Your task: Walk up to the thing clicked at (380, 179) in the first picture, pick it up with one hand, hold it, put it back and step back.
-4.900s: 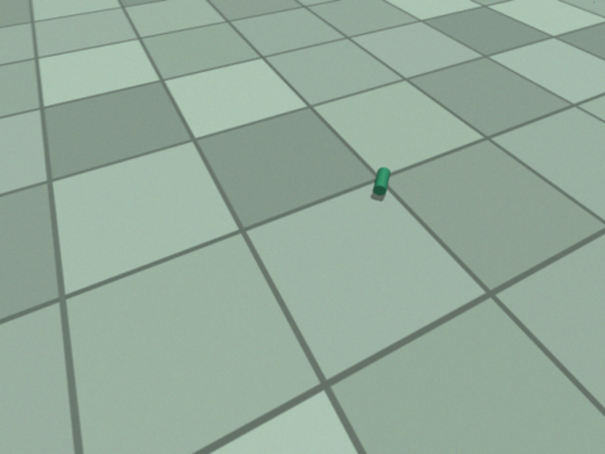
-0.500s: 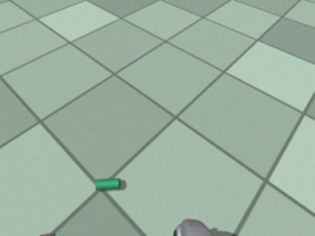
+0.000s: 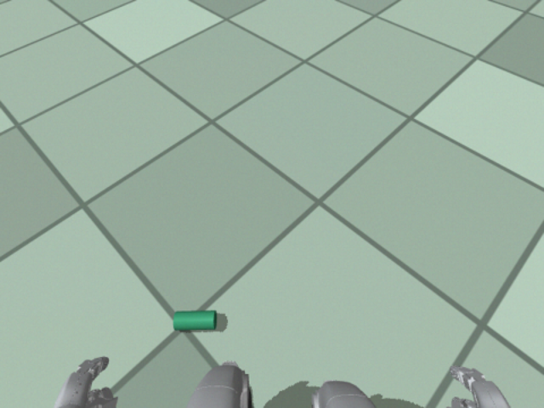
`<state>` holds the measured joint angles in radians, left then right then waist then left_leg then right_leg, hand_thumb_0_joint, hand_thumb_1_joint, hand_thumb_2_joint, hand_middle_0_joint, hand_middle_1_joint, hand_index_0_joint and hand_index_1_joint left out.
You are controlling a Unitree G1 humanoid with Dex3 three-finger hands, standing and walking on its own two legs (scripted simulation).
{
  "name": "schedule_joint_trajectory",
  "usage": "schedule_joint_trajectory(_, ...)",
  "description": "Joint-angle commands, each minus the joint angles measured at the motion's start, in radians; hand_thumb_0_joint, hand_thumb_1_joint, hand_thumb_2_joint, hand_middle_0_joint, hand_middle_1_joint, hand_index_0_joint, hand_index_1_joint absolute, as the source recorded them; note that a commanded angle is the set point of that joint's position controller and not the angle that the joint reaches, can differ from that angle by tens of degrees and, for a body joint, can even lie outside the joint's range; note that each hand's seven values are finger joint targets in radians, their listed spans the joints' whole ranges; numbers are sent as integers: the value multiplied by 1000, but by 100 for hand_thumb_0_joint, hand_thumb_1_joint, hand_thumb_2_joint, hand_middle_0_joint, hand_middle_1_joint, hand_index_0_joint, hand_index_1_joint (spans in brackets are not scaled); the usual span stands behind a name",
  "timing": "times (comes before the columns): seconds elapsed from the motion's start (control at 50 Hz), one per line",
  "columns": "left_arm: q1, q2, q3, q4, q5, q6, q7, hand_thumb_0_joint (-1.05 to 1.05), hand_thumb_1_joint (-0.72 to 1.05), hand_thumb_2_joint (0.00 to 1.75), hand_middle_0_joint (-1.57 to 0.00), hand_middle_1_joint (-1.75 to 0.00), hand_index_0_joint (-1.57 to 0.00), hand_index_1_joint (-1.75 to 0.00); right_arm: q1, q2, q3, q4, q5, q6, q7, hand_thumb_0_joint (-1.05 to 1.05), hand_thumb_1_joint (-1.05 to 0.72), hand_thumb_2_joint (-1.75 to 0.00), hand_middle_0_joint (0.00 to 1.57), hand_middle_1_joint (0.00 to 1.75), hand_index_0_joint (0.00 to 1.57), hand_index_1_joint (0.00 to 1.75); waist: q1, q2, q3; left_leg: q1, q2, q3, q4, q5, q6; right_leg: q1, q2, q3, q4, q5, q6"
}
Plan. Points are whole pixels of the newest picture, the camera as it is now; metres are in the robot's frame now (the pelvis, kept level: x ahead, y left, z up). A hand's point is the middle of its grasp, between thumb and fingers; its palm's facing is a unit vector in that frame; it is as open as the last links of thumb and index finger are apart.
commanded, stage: walk up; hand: left
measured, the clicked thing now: (195, 320) +0.40 +0.30 -0.71
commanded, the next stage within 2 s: stand in 1.32 s
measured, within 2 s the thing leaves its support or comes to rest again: neither
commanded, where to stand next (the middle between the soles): +0.02 +0.01 m, yaw +3 degrees
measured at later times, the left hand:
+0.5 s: hand out of the picture +0.04 +0.27 -0.12, palm faces +0.04 -0.93 -0.36, open 7.4 cm
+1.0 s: hand out of the picture +0.07 +0.27 -0.11, palm faces +0.05 -0.94 -0.33, open 7.4 cm
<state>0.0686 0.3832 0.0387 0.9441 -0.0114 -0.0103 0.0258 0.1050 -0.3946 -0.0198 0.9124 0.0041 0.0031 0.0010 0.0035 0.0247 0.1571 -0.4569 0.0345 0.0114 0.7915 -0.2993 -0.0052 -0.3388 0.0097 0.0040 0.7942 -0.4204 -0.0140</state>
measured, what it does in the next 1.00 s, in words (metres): steps on the spot: left foot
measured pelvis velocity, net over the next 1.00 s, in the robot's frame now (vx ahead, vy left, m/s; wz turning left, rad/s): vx -0.02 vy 0.01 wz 0.05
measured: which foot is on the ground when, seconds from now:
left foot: down 0.00-0.02, up 0.04-0.18, down 0.20-1.00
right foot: down 0.00-1.00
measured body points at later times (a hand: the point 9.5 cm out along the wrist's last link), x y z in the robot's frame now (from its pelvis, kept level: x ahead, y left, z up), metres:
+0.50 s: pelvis -0.03 +0.01 +0.03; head -0.01 +0.00 +0.48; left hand +0.04 +0.32 -0.10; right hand +0.08 -0.28 -0.11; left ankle +0.00 +0.15 -0.70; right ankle +0.00 -0.12 -0.70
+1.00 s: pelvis -0.02 +0.01 +0.04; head -0.01 +0.02 +0.49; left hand +0.06 +0.32 -0.09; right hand +0.07 -0.29 -0.09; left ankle +0.00 +0.15 -0.70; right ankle +0.00 -0.12 -0.70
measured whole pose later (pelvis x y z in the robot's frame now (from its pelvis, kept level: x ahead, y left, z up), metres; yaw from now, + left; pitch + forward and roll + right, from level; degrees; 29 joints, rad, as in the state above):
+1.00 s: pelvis -0.02 +0.01 +0.04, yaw +3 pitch -2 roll +0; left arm 0.05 0.34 0.03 1.15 0.01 -0.01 -0.01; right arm 0.09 -0.36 0.00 1.14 0.00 -0.01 0.01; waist -0.01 0.01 0.06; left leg -0.17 0.02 -0.05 0.38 -0.18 -0.02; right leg -0.15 -0.01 0.00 0.36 -0.17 0.02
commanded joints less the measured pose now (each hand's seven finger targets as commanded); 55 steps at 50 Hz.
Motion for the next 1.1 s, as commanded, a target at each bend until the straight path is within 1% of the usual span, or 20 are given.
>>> schedule_joint_trajectory(0.0,30,345,72,-40,20,-29,21,0,90,90,-20,-30,-20,-30,-40,-187,-64,-62,5,7,-27,0,-90,-90,20,30,20,30,17,-181,-215,14,-37,-77,151,-220,28,52,-399,441,-288,654,-264)
schedule_joint_trajectory(0.02,21,324,69,-41,23,-30,24,0,90,90,-20,-30,-20,-30,-47,-198,-72,-58,0,10,-25,0,-90,-90,20,30,20,30,16,-160,-183,4,-42,-106,208,-292,28,26,-392,423,-298,631,-266)
schedule_joint_trajectory(0.06,-14,291,63,-47,35,-34,26,0,90,90,-20,-30,-20,-30,-25,-192,-73,-44,7,4,-14,0,-90,-90,20,30,20,30,-3,-152,-170,8,-52,-88,214,-221,34,43,-318,317,-256,650,-224)
schedule_joint_trajectory(0.12,-49,265,54,-43,37,-28,20,0,90,90,-20,-30,-20,-30,28,-174,-67,-4,5,-17,-4,0,-90,-90,20,30,20,30,-26,-189,-207,143,-36,2,-71,-64,30,67,-214,180,-186,576,-135)
schedule_joint_trajectory(0.14,-55,259,49,-40,31,-21,14,0,90,90,-20,-30,-20,-30,61,-162,-67,19,2,-24,-4,0,-90,-90,20,30,20,30,-46,-183,-225,227,-41,17,-231,50,28,60,-193,149,-138,528,-111)
schedule_joint_trajectory(0.16,-46,222,40,-42,23,-16,9,0,90,90,-20,-30,-20,-30,82,-176,-73,35,-13,-35,-10,0,-90,-90,20,30,20,30,-52,-140,-249,318,-9,-46,-314,125,43,19,-174,129,-75,467,-74)
schedule_joint_trajectory(0.18,1,167,25,-42,13,-12,6,0,90,90,-20,-30,-20,-30,62,-212,-78,27,-31,-46,-16,0,-90,-90,20,30,20,30,-31,-4,-285,423,124,-274,-384,199,94,-82,-111,89,30,332,-21)
schedule_joint_trajectory(0.2,28,152,20,-23,2,-8,7,0,90,90,-20,-30,-20,-30,0,-275,-78,13,-19,-53,-13,0,-90,-90,20,30,20,30,6,101,-285,395,284,-435,-356,334,201,-110,-39,21,16,5,15)
schedule_joint_trajectory(0.22,13,198,33,13,10,-10,13,0,90,90,-20,-30,-20,-30,-38,-283,-76,13,-13,-51,-11,0,-90,-90,20,30,20,30,-4,101,-259,258,308,-451,-347,349,248,2,-63,49,6,-119,13)
schedule_joint_trajectory(0.24,22,198,33,27,10,-15,7,0,90,90,-20,-30,-20,-30,-77,-242,-61,10,-12,-52,-10,0,-90,-90,20,30,20,30,24,65,-244,217,238,-334,-324,335,209,75,-61,50,-69,-66,2)
schedule_joint_trajectory(0.26,44,188,30,42,10,-22,1,0,90,90,-20,-30,-20,-30,-112,-224,-47,13,-10,-49,-10,0,-90,-90,20,30,20,30,40,51,-254,226,162,-225,-277,330,143,115,-70,49,-196,117,-4)
schedule_joint_trajectory(0.28,41,201,33,59,9,-30,-3,0,90,90,-20,-30,-20,-30,-121,-209,-38,24,-4,-44,-8,0,-90,-90,20,30,20,30,40,67,-242,190,105,-173,-246,340,81,165,-88,79,-250,285,-13)
schedule_joint_trajectory(0.3,18,221,34,58,9,-33,-4,0,90,90,-20,-30,-20,-30,-100,-194,-32,41,7,-40,-9,0,-90,-90,20,30,20,30,18,48,-238,189,65,-143,-253,281,48,174,-114,120,-281,337,-30)
schedule_joint_trajectory(0.32,-19,235,33,58,9,-30,-10,0,90,90,-20,-30,-20,-30,-75,-195,-31,61,7,-34,-7,0,-90,-90,20,30,20,30,-6,34,-215,208,45,-135,-299,139,41,123,-138,142,-289,271,-42)
schedule_joint_trajectory(0.34,-41,226,28,56,11,-26,-12,0,90,90,-20,-30,-20,-30,-69,-194,-31,78,0,-30,-6,0,-90,-90,20,30,20,30,-11,27,-190,221,58,-154,-345,42,46,85,-135,134,-303,182,-40)
schedule_joint_trajectory(0.4,-37,191,15,96,12,-21,-17,0,90,90,-20,-30,-20,-30,-128,-196,-28,99,-5,-28,4,0,-90,-90,20,30,20,30,11,14,-147,194,81,-192,-411,-70,53,99,-96,100,-380,70,-28)
schedule_joint_trajectory(0.48,-62,196,22,118,16,-29,-22,0,90,90,-20,-30,-20,-30,-98,-178,-21,141,-5,-28,9,0,-90,-90,20,30,20,30,-2,-38,-132,210,55,-160,-431,-55,34,112,-121,139,-483,14,-27)
schedule_joint_trajectory(0.6,-74,181,27,143,13,-34,-23,0,90,90,-20,-30,-20,-30,-83,-165,-15,171,-3,-38,7,0,-90,-90,20,30,20,30,-4,-42,-188,268,69,-139,-448,145,23,194,-126,103,-493,212,-12)
schedule_joint_trajectory(0.84,-73,177,27,149,16,-26,-25,0,90,90,-20,-30,-20,-30,-85,-169,-18,165,-9,-35,2,0,-90,-90,20,30,20,30,-1,3,-176,242,81,-150,-491,116,22,224,-117,80,-505,223,-3)
schedule_joint_trajectory(1.08,-73,170,23,151,14,-24,-23,0,90,90,-20,-30,-20,-30,-72,-167,-23,162,-6,-34,-2,0,-90,-90,20,30,20,30,-9,-7,-212,286,82,-135,-483,241,19,253,-126,70,-491,335,2)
